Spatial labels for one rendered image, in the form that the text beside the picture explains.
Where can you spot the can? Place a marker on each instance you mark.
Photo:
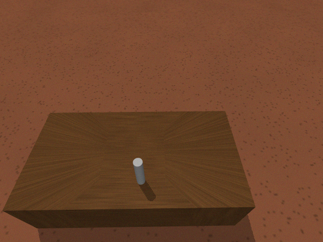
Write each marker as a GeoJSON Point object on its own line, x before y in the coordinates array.
{"type": "Point", "coordinates": [139, 170]}

